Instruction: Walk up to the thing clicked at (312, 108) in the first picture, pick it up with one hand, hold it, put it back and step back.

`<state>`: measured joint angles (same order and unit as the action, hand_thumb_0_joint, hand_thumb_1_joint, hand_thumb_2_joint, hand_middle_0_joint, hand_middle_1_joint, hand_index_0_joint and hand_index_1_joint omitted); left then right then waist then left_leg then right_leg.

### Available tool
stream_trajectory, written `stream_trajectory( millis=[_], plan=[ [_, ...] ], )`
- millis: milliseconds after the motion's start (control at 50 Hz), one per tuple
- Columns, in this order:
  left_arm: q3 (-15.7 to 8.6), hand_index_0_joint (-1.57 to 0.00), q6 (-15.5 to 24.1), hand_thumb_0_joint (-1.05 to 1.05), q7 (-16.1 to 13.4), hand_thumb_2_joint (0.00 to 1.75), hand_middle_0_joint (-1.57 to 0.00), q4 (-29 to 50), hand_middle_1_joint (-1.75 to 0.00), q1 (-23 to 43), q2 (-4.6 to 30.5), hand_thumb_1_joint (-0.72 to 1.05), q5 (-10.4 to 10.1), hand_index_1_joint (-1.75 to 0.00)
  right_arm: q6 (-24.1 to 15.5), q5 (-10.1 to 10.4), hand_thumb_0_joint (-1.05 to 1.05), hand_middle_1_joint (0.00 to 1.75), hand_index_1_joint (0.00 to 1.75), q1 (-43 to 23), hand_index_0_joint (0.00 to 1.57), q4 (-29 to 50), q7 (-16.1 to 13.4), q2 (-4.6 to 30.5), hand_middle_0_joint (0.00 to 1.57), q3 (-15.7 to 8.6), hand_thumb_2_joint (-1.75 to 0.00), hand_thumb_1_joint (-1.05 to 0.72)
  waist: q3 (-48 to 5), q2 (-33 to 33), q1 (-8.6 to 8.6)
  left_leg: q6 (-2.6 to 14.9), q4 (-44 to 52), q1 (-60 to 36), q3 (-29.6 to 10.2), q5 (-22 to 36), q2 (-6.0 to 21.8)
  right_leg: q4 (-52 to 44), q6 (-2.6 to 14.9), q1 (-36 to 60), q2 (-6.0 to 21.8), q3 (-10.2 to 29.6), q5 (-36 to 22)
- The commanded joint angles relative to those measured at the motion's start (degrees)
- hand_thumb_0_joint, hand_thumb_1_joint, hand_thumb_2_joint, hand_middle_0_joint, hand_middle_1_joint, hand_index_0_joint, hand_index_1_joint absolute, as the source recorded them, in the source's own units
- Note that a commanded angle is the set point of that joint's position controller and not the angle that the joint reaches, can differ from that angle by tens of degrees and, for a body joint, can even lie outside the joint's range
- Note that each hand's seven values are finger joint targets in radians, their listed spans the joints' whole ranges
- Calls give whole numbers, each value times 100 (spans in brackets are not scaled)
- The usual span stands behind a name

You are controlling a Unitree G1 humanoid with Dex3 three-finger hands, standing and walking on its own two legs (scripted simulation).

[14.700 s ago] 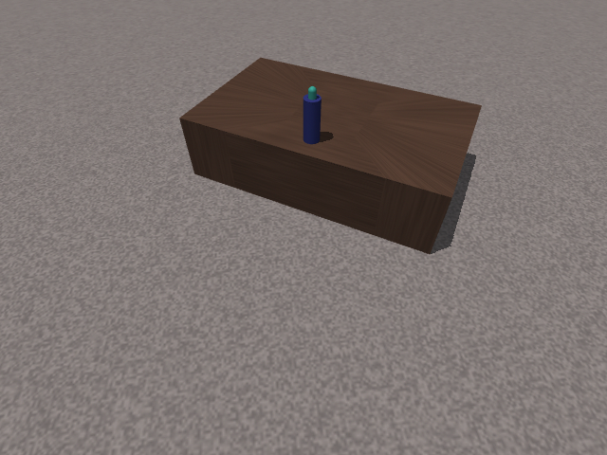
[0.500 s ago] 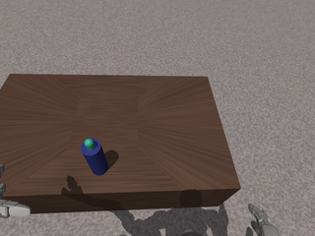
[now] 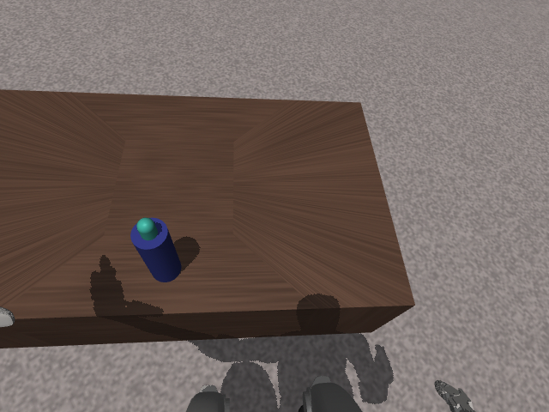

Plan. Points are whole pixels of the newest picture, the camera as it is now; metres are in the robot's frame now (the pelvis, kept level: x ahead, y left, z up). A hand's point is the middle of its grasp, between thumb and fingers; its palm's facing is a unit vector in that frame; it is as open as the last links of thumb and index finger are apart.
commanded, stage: go down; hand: left
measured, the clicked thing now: (156, 248) +0.48 +0.23 -0.25
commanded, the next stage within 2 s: none
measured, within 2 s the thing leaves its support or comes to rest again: neither
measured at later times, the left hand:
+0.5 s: hand out of the picture +0.36 +0.40 +0.00, palm faces +0.23 -0.96 -0.13, open 17.3 cm
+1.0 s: hand out of the picture +0.37 +0.41 +0.00, palm faces +0.23 -0.97 -0.11, open 17.4 cm
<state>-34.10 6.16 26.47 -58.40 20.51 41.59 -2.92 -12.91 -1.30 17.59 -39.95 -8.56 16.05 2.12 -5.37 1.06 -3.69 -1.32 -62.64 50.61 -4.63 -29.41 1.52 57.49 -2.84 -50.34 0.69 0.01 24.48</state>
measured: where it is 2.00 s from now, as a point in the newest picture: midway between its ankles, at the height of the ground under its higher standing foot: outside the picture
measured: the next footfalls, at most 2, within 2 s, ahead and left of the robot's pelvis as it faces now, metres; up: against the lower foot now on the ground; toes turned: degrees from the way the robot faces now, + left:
none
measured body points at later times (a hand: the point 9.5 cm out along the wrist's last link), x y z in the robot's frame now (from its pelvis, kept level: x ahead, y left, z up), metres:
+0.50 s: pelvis +0.00 +0.00 -0.01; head +0.13 +0.04 +0.42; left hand +0.34 +0.45 +0.01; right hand +0.09 -0.28 -0.10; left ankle +0.01 +0.13 -0.66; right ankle +0.03 -0.16 -0.66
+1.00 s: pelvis +0.00 +0.01 -0.02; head +0.14 +0.06 +0.41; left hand +0.35 +0.46 +0.01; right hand +0.08 -0.27 -0.11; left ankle +0.01 +0.13 -0.66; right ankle +0.03 -0.16 -0.66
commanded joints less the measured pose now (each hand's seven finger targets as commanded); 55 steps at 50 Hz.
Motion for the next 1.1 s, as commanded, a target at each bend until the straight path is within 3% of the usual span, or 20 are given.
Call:
stream_trajectory(
  millis=[0, 80, 160, 220, 320, 440, 480, 500, 540, 580, 640, 680, 720, 740, 820, 860, 900, 1000, 1060, 1080],
  plan=[
    [-485, -5, 535, 0, 145, 5, -6, 672, -1, 1423, 2376, -48, -122, -2, -125, -1, 0, 30, 30, 497, 20, 458, -81, 1182, 20, -394, -89, -88, -1939, -897, 97, 126, 916, -1013, 268, 1750, -55, -554, 399, 1050, -118, -196, -1104],
    [-609, -4, 650, 0, 250, 5, -6, 455, 0, 1473, 2600, -49, -145, -2, -83, -32, 0, 30, 30, 532, 20, 433, -51, 1223, 20, -336, -90, -88, -2087, -1020, 160, 110, 791, -1106, 234, 2209, -39, -438, 414, 914, -105, -219, -1339],
    [-619, -4, 735, 0, 326, 6, -6, 443, 0, 1741, 2676, -49, -150, -2, -27, -55, 0, 30, 30, 556, 20, 384, -47, 1224, 20, -304, -90, -88, -2197, -1167, 91, 104, 670, -1256, 223, 2481, -27, -381, 403, 745, -98, -218, -1502],
    [-730, -4, 790, 0, 337, 6, -6, 469, 0, 1913, 2906, -49, -134, -2, 4, -61, 0, 30, 30, 561, 20, 384, -50, 1257, 20, -317, -90, -89, -2276, -1196, 100, 100, 689, -1164, 212, 2256, -36, -368, 409, 775, -94, -218, -1353],
    [-701, -4, 801, 0, 393, 5, -6, 391, 0, 1956, 2923, -50, -169, -2, 36, -54, 0, 30, 30, 517, 20, 419, -63, 1266, 20, -293, -90, -89, -2174, -1299, 74, 97, 724, -1058, 210, 1909, -39, -385, 416, 672, -110, -214, -1123],
    [-814, -4, 803, 0, 448, 6, -6, 256, -1, 1909, 3051, -52, -197, -2, 69, -66, 0, 30, 30, 626, 20, 356, -74, 1242, 20, -242, -90, -90, -2370, -1216, 80, 111, 519, -1067, 195, 2467, -46, -318, 398, 772, -110, -230, -1524],
    [-835, -4, 818, 0, 440, 6, -6, 619, 0, 2171, 3156, -50, -174, -2, 79, -65, 0, 30, 30, 636, 20, 388, -78, 1234, 20, -248, -90, -90, -2672, -1318, 137, 113, 525, -1225, 209, 2553, -46, -301, 411, 838, -102, -209, -1609],
    [-725, -4, 751, 0, 464, 5, -6, 22, 0, 1812, 2929, -51, -163, -2, 91, -64, 0, 30, 30, 617, 20, 387, -73, 1227, 20, -226, -90, -90, -2280, -1179, 32, 103, 549, -1093, 173, 2460, -24, -296, 415, 655, -120, -253, -1476],
    [-779, -4, 807, 0, 474, 6, -6, 403, 0, 2082, 3014, -53, -206, -2, 83, -65, 0, 30, 30, 612, 20, 396, -55, 1261, 20, -242, -90, -90, -2403, -1259, 97, 84, 546, -1138, 134, 2535, -16, -251, 425, 551, -124, -281, -1462],
    [-755, -4, 803, 0, 468, 5, -6, 191, -1, 2073, 3019, -54, -199, -2, 99, -62, 0, 30, 30, 602, 20, 407, -66, 1244, 20, -225, -90, -89, -2169, -1235, 58, 97, 577, -1030, 157, 2209, -19, -296, 420, 511, -123, -260, -1251],
    [-767, -4, 841, 0, 472, 5, -6, 311, 0, 2200, 3048, -54, -208, -2, 104, -72, 0, 30, 30, 630, 20, 387, -63, 1243, 20, -229, -90, -89, -2359, -1187, 18, 111, 498, -1074, 164, 2363, -24, -271, 403, 588, -120, -242, -1422],
    [-859, -4, 872, 0, 477, 5, -6, 632, -1, 2417, 3250, -55, -203, -3, 94, -76, 0, 30, 30, 649, 20, 381, -48, 1236, 20, -211, -90, -90, -2605, -1503, 104, 67, 511, -1275, 122, 2560, -14, -193, 426, 543, -113, -277, -1458],
    [-724, -4, 811, 0, 485, 8, -7, 199, -3, 2200, 3023, -61, -174, -7, 105, -78, 0, 30, 30, 633, 20, 389, -52, 1272, 20, -221, -90, -90, -2324, -1333, 15, 58, 549, -1302, 75, 2501, 28, -202, 430, 268, -149, -329, -1308],
    [-687, -4, 819, 0, 499, 6, -6, 144, -1, 2289, 2967, -53, -195, -3, 116, -75, 0, 30, 30, 637, 20, 379, -59, 1272, 20, -214, -90, -89, -2130, -1337, -26, 59, 551, -1123, 74, 2254, 15, -214, 430, 199, -146, -321, -1159],
    [-897, -4, 901, 0, 494, 6, -6, 207, -1, 2414, 3305, -51, -197, -3, 101, -91, 0, 30, 30, 623, 20, 387, -54, 1275, 20, -184, -90, -89, -2311, -1306, 30, 77, 499, -899, 84, 2062, -9, -144, 428, 317, -136, -309, -1116],
    [-795, -4, 907, 0, 545, 6, -6, 128, -1, 2468, 3192, -50, -200, -3, 106, -101, 0, 30, 30, 621, 20, 390, -55, 1277, 20, -175, -90, -89, -2293, -1434, 0, 57, 483, -1072, 61, 2093, 13, -114, 437, 92, -151, -330, -1051],
    [-872, -3, 942, 0, 551, 7, -6, 182, -1, 2477, 3288, -49, -206, -3, 114, -123, 0, 30, 30, 667, 20, 384, -44, 1299, 20, -148, -90, -88, -2439, -1416, 15, 47, 407, -1126, 49, 2396, 11, -66, 437, 129, -140, -345, -1232],
    [-924, -3, 972, 0, 613, 7, -6, 157, -1, 2658, 3427, -49, -229, -3, 136, -124, 0, 30, 30, 607, 20, 436, -52, 1282, 20, -122, -90, -88, -2461, -1371, -3, 102, 337, -803, 130, 1857, -44, -96, 420, 239, -121, -255, -1019],
    [-890, -4, 956, 0, 624, 7, -6, 91, -1, 2575, 3387, -49, -238, -3, 119, -121, 0, 30, 30, 625, 20, 430, -46, 1295, 20, -101, -90, -88, -2477, -1328, -11, 99, 288, -799, 120, 2026, -40, -46, 414, 209, -121, -261, -1141],
    [-990, -4, 970, 0, 623, 6, -6, 224, -2, 2694, 3550, -49, -236, -4, 135, -130, 0, 30, 30, 705, 20, 406, -57, 1304, 20, -105, -90, -88, -2629, -1371, 7, 103, 238, -823, 128, 2156, -52, -45, 406, 320, -113, -246, -1256]
  ],
)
